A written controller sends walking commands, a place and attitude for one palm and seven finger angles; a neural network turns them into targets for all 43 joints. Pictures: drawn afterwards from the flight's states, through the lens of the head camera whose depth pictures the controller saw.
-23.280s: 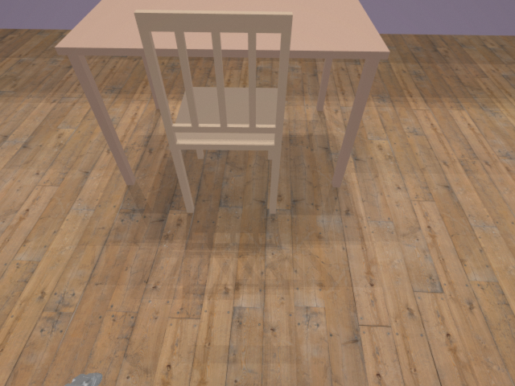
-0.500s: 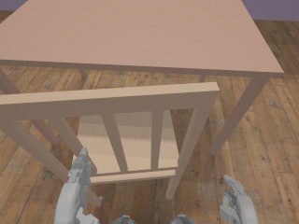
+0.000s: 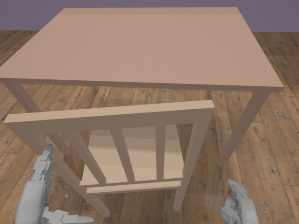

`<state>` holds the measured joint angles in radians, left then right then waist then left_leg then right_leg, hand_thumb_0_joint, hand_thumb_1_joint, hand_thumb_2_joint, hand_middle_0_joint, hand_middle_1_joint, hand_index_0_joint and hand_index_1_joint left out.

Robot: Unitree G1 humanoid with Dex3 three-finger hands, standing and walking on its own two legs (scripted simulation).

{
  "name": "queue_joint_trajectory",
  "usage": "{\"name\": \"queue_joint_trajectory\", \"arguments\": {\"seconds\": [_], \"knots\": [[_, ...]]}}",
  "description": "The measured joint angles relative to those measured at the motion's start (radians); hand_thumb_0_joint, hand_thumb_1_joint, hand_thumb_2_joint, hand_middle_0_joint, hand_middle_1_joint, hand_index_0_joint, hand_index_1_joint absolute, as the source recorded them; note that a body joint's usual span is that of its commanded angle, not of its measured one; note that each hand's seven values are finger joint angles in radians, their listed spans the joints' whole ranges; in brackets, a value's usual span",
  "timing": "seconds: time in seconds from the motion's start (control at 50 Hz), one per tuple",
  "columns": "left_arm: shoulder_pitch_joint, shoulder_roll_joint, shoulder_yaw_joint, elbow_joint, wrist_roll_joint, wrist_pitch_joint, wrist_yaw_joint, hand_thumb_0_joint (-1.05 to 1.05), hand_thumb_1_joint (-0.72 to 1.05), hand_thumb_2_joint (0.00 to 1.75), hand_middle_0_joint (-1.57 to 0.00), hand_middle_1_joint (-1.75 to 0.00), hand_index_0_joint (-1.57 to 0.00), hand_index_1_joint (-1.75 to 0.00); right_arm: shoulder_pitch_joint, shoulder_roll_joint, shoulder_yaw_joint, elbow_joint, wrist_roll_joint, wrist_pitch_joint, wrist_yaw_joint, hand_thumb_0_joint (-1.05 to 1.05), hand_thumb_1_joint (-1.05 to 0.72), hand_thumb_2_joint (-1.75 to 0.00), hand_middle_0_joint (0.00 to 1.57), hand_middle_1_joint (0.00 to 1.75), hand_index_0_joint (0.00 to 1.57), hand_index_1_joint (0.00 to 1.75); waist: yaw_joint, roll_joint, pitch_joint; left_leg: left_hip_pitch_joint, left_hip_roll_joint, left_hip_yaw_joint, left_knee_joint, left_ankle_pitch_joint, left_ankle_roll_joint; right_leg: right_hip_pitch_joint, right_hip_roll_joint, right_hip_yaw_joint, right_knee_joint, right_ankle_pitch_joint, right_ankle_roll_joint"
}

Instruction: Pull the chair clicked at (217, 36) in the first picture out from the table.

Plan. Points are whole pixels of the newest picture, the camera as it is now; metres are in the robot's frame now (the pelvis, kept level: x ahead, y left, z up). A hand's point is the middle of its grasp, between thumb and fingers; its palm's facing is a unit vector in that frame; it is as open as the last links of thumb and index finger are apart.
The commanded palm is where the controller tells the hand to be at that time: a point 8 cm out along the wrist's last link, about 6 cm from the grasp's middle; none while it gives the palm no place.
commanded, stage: draw the hand back to the body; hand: left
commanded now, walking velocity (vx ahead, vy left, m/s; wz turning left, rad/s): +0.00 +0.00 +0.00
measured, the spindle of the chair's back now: (125, 158) +0.31 +0.11 -0.03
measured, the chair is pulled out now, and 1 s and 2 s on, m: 0.16 0.15 0.15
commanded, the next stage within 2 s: step back with the hand held close in 0.90 s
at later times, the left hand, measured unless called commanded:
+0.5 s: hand (14, 159) +0.20 +0.26 +0.19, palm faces +0.46 -0.77 -0.44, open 9.4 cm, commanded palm +0.16 +0.30 +0.22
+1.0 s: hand (14, 153) +0.20 +0.26 +0.19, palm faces +0.44 -0.79 -0.42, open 7.4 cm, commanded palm +0.16 +0.30 +0.22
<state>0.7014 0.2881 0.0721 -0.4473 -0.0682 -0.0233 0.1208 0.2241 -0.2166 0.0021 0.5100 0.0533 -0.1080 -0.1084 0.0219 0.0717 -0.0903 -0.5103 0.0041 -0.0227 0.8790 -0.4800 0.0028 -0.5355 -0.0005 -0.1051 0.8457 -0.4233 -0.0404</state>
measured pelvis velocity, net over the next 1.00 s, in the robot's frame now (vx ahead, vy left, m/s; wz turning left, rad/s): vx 0.02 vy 0.00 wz -0.02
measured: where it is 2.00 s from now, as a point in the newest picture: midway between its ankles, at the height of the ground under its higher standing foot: outside the picture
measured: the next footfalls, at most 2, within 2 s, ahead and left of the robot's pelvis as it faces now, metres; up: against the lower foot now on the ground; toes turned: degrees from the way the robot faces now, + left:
none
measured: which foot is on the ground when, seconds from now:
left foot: down 0.00-1.00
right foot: down 0.00-1.00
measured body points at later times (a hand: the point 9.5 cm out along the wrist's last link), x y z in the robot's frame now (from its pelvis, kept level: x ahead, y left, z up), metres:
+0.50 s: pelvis +0.03 +0.00 +0.04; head +0.02 -0.03 +0.48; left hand +0.17 +0.30 +0.21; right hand +0.24 -0.20 -0.04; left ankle -0.02 +0.12 -0.70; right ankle +0.01 -0.09 -0.70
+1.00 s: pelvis +0.02 +0.00 +0.04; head +0.01 -0.03 +0.49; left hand +0.18 +0.30 +0.22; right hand +0.20 -0.23 -0.05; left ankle -0.02 +0.12 -0.70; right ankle +0.01 -0.09 -0.70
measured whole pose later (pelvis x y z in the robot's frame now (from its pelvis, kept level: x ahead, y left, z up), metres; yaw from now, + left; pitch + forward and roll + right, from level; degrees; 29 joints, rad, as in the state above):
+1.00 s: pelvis +0.02 +0.00 +0.04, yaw -1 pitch -3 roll -1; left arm 0.53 0.34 0.34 -0.44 -0.08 -0.07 0.14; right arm 0.17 -0.23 -0.01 0.68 0.03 -0.15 -0.08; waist 0.06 0.08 0.03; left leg -0.11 0.01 0.00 0.48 -0.32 0.00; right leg -0.15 0.02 -0.08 0.46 -0.27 -0.04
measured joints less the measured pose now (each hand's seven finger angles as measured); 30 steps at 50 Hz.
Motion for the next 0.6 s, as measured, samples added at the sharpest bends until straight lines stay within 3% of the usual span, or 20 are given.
{"name": "queue_joint_trajectory", "arguments": {"seconds": [0.14,0.34,0.48,0.6], "knots": [[-0.039,0.016,0.033,-0.002,0.011,0.030,0.043,-0.01,-0.09,0.42,-0.07,-0.09,-0.07,-0.09,-0.020,-0.008,0.013,0.040,-0.008,-0.018,-0.013,0.02,-0.90,-0.90,0.20,0.30,0.20,0.30,0.024,0.003,0.038,0.154,-0.007,0.001,-0.132,0.042,0.003,0.151,-0.003,0.002,-0.122,0.034,0.006],[-0.058,0.051,0.099,-0.011,0.004,0.054,0.027,0.00,0.26,0.59,-0.13,-0.17,-0.19,-0.20,-0.054,0.001,0.028,0.092,-0.019,-0.069,0.005,0.02,-0.90,-0.90,0.20,0.30,0.20,0.30,0.055,0.006,0.083,0.309,-0.009,-0.001,-0.281,0.093,0.002,0.303,0.001,0.001,-0.260,0.078,0.008],[-0.130,0.066,0.204,-0.038,-0.006,0.026,0.038,0.00,0.51,0.71,-0.16,-0.22,-0.23,-0.26,-0.075,-0.003,0.031,0.129,-0.026,-0.085,0.018,0.02,-0.90,-0.90,0.20,0.30,0.20,0.30,0.072,0.012,0.101,0.366,-0.006,-0.005,-0.342,0.120,-0.001,0.362,0.005,-0.003,-0.322,0.103,0.006],[-0.214,0.063,0.293,-0.016,-0.013,-0.027,0.038,0.00,0.72,0.81,-0.19,-0.26,-0.22,-0.28,-0.092,-0.002,0.020,0.147,-0.027,-0.062,0.034,0.02,-0.90,-0.90,0.20,0.30,0.20,0.30,0.063,0.017,0.102,0.390,-0.002,0.002,-0.379,0.139,-0.003,0.381,0.011,0.005,-0.355,0.123,0.004]]}}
